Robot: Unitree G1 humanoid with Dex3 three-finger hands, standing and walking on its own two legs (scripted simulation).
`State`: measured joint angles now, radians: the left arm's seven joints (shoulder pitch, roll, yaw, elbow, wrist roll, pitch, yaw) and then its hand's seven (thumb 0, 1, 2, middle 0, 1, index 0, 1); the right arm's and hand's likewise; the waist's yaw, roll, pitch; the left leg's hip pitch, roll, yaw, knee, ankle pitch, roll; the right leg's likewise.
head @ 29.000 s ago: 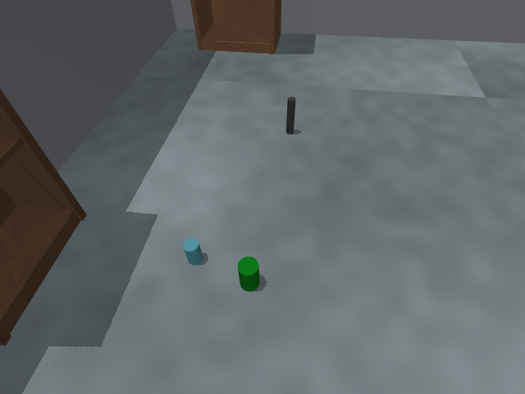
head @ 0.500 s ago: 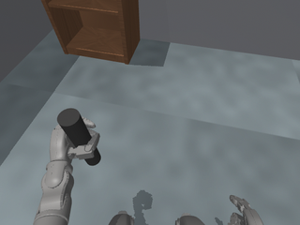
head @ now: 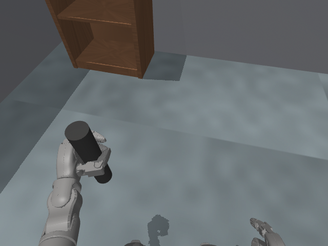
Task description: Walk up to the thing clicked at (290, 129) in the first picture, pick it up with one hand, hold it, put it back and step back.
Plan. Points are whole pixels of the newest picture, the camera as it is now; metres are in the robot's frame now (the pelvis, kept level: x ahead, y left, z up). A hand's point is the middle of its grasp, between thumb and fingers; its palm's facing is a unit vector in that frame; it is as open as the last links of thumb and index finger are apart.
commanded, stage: hold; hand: left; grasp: from the side
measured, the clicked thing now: (93, 157) +0.33 +0.19 +0.03
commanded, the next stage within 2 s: none
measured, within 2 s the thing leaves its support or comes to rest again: neither
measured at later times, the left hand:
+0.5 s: hand (96, 153) +0.32 +0.17 +0.06, palm faces +0.10 -1.00 -0.01, open 6.0 cm
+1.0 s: hand (96, 155) +0.32 +0.17 +0.06, palm faces +0.10 -0.99 +0.00, open 6.0 cm
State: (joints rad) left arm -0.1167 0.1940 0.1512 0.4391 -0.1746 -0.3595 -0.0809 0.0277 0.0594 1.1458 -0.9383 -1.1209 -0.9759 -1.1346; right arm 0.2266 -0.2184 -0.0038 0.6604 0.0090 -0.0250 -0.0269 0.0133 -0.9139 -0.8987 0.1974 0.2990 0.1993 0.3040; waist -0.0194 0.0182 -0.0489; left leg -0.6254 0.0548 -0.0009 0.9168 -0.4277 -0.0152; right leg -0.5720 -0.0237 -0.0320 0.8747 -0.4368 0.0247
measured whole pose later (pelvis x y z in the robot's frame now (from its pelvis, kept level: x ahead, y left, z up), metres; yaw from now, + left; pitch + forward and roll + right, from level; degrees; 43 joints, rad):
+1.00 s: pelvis -0.01 -0.01 +0.01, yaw +0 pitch +5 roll -1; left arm -0.12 0.18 0.15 0.47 -0.18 -0.37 -0.09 0.03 0.06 1.14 -0.93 -1.13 -0.97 -1.14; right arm 0.22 -0.22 -0.01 0.67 0.01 -0.03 -0.03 0.01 -0.91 -0.90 0.20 0.30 0.20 0.30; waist -0.02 0.02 -0.02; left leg -0.53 0.05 0.00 0.82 -0.37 -0.02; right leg -0.48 -0.02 -0.03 0.79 -0.39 0.02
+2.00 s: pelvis +0.00 +0.00 +0.01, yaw +0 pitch +5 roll -1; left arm -0.13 0.19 0.14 0.46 -0.18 -0.37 -0.08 0.03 0.06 1.14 -0.93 -1.13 -0.97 -1.14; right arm 0.22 -0.22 -0.01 0.67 0.01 -0.04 -0.02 0.01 -0.91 -0.90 0.20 0.30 0.20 0.30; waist -0.01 0.02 -0.02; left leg -0.54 0.05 0.00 0.83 -0.38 -0.01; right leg -0.49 -0.03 -0.03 0.79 -0.39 0.03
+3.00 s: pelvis -0.03 +0.00 -0.11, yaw -1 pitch +24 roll -3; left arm -0.36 0.25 0.27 0.88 -0.16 -0.72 -0.17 0.03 0.06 1.14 -0.93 -1.13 -0.97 -1.14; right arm 0.20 -0.26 -0.02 0.68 -0.04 -0.06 0.03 0.01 -0.88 -0.90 0.20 0.30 0.20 0.30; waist -0.07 0.00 -0.17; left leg -1.30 0.05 -0.04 1.44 -0.57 -0.02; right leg -1.24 -0.03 -0.04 1.42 -0.60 0.02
